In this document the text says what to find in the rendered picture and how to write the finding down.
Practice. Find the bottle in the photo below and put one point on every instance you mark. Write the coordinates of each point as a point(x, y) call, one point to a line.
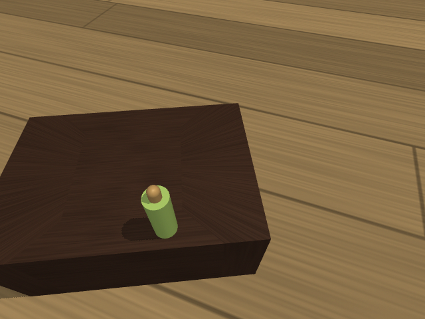
point(158, 206)

